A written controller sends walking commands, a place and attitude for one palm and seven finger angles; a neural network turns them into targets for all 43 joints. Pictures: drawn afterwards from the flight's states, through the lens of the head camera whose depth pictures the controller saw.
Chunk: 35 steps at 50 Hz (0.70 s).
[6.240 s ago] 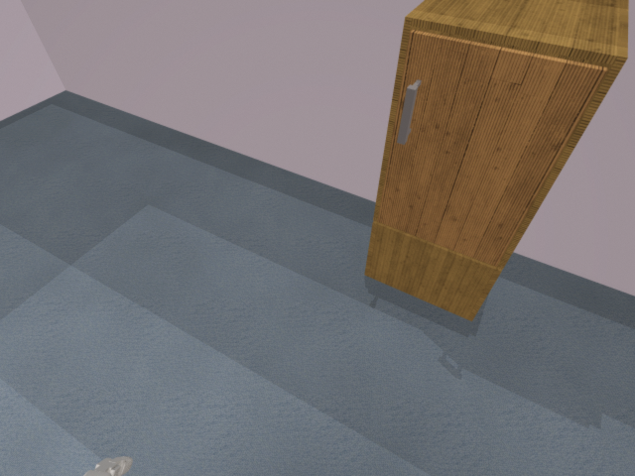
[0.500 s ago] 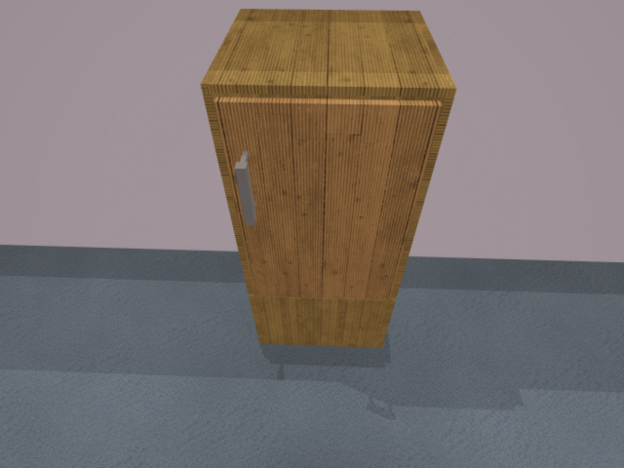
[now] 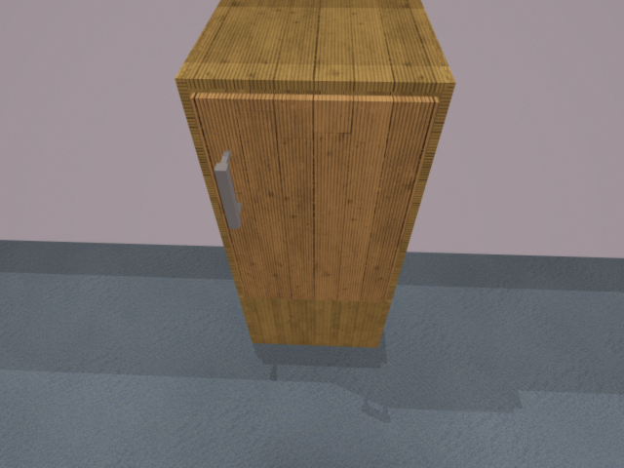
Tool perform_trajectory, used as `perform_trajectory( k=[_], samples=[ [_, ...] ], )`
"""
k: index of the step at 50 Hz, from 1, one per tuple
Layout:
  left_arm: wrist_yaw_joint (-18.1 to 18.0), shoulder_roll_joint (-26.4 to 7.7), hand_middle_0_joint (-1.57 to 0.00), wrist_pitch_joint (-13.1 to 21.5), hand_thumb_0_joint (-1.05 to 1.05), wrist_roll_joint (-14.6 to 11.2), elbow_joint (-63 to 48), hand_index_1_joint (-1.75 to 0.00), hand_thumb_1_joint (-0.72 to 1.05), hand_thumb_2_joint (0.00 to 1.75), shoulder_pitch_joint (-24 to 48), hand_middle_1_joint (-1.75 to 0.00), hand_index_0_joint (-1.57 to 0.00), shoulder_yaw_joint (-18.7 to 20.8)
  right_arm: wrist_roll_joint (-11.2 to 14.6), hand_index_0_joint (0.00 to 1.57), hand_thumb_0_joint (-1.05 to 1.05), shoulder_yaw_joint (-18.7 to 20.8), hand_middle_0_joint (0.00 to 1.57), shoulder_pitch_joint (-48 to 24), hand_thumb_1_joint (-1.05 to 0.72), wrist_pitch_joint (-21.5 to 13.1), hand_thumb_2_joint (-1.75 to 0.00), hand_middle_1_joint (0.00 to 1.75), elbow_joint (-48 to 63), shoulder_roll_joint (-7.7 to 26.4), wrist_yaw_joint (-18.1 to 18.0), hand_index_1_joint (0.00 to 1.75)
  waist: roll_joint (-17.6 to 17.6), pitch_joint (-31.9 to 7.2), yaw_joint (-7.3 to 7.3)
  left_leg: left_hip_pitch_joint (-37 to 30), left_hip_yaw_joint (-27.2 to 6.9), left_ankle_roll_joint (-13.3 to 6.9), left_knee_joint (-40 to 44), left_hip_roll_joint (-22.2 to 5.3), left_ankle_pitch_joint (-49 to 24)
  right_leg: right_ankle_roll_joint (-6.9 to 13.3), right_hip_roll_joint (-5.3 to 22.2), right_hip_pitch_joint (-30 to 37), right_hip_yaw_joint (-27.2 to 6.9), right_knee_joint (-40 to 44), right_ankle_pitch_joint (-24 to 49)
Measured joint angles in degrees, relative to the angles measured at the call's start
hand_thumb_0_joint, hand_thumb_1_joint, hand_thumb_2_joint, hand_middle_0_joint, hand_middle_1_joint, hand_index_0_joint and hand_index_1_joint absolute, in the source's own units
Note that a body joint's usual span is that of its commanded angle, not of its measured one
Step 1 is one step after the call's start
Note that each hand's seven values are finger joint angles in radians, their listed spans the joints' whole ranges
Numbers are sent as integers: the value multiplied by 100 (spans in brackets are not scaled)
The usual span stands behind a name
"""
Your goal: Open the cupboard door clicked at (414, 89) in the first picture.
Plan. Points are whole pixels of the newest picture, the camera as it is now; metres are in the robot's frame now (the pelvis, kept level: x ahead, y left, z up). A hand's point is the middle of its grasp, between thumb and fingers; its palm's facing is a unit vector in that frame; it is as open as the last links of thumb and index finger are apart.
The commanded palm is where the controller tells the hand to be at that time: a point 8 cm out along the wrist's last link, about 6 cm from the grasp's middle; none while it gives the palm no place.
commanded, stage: come to a stop and stand still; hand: left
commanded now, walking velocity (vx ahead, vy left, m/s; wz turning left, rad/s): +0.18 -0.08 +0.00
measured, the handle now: (230, 190) +0.57 +0.19 +0.00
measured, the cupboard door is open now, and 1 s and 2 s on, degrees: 0 0 0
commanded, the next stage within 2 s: look again from close up in 1.18 s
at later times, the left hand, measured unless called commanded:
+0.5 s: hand out of the picture +0.09 +0.18 -0.16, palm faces +0.04 -0.96 -0.27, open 7.4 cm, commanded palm none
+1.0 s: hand out of the picture +0.03 +0.18 -0.17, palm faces +0.05 -0.98 -0.20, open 7.4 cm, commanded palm none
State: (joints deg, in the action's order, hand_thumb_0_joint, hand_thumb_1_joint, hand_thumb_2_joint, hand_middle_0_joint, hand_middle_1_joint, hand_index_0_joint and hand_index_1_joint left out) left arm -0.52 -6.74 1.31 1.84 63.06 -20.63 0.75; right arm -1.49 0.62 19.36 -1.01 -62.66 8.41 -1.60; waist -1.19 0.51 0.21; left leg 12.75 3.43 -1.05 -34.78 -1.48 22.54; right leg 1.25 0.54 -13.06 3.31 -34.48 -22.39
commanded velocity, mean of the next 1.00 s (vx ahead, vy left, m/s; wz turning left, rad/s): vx -0.05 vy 0.05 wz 0.00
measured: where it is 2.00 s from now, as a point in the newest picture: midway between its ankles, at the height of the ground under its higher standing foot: outside the picture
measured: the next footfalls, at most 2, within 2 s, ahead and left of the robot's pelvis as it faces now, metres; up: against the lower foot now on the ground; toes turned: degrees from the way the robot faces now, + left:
left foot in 0.18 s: +0.08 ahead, +0.11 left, +0.00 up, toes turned +5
right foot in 0.50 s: +0.07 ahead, -0.13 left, +0.00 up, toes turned -2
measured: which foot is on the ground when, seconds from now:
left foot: down 0.00-0.00, up 0.02-0.16, down 0.18-0.50, up 0.52-0.84, down 0.86-1.00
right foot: down 0.00-0.20, up 0.22-0.48, down 0.50-1.00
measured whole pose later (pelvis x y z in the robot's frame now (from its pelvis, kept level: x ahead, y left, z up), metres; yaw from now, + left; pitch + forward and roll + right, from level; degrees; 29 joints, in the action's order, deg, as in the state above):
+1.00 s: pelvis +0.01 -0.01 +0.01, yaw +0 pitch +0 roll +1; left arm -1.1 -11.3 -2.2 1.5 58.6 -15.6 2.0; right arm -1.6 0.4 17.0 1.0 -59.7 7.6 -1.8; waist 3.0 0.6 -1.0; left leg 12.2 3.6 -1.3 -28.4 1.1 16.1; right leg 0.7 3.0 -16.6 2.5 -33.4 -18.1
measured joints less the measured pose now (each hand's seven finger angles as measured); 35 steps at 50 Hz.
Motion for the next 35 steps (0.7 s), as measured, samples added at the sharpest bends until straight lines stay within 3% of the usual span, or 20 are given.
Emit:
perform_trajectory(
  k=[5, 7, 9, 15, 22, 25, 29, 32, 35],
  samples=[
    [-89, 25, -20, 183, 0, 32, -10, -29, 91, 90, -154, -30, -20, 65, 12, 20, 1, 41, 20, -229, -91, 44, -90, 30, 29, 7, 47, 30, 100, 108, -143, 788, 59, -88, -1552, -27, 781, 63, -42, 264, 166, 240, -69],
    [-126, 41, -20, 157, 0, 37, 18, -29, 91, 90, -244, -30, -20, 53, 26, 20, 2, 53, 20, -425, -93, 38, -90, 30, 81, 50, 11, 30, 185, 183, -205, 865, 127, -52, -1178, 5, 505, 27, -22, 401, 132, 364, -62],
    [-145, 70, -20, 86, 0, -9, 73, -29, 91, 90, -350, -30, -20, 23, 59, 20, 2, 34, 20, -594, -93, -66, -90, 30, 182, 118, -10, 30, 213, 246, -218, 655, 162, -32, -213, 7, -724, -30, -36, 442, 67, 221, -158],
    [-219, -35, -20, -237, 1, -84, 122, -29, 91, 90, -86, -30, -20, -7, 93, 20, 1, -34, 20, -947, -93, -130, -90, 30, 374, 27, -137, 30, 355, 261, -203, 185, 396, -170, 181, 104, -387, -168, 143, -147, -134, -1078, -882],
    [-182, -231, -20, -246, 0, -39, -482, -29, 91, 90, 692, -30, -20, 126, 32, 20, 0, 86, 21, -1210, -94, 69, -90, 30, 561, 69, -117, 30, 51, 461, -120, 143, 273, -46, 462, 16, -675, -177, 201, -612, 3, -762, -56],
    [-165, -354, -20, -164, 0, -3, -716, -29, 91, 90, 780, -30, -19, 171, 14, 20, 0, 132, 21, -1138, -93, 173, -90, 30, 592, 97, -55, 30, 72, 370, -134, 321, 276, 84, 124, -4, -530, -131, 217, -440, -8, -131, 634],
    [-133, -302, -20, -122, 0, 27, -790, -29, 91, 90, 834, -30, -19, 87, 33, 20, 0, 235, 21, -1026, -93, 359, -90, 30, 565, 213, 12, 30, -94, 249, -63, 769, -82, 100, -1054, 63, 466, 78, 113, -509, 109, -225, 339],
    [-122, -243, -20, -99, 0, 17, -833, -29, 91, 90, 804, -30, -19, 47, 27, 20, 1, 232, 20, -911, -92, 391, -90, 30, 493, 242, 73, 30, -44, 196, -63, 951, -159, 159, -1787, 128, 437, 117, 100, -439, 112, 39, 529],
    [-126, -237, -20, -94, 0, 19, -861, -30, 92, 90, 764, -30, -20, 58, 44, 20, 1, 210, 20, -769, -92, 381, -90, 30, 456, 220, 111, 30, 104, 174, -83, 862, -110, 249, -1664, 144, 413, 132, 134, -370, 95, 288, 695]
  ],
)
